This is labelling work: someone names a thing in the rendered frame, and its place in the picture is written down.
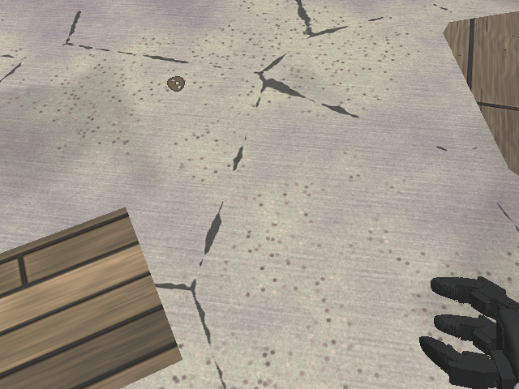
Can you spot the right robot hand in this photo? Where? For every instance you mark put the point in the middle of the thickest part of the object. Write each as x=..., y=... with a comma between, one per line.
x=499, y=340

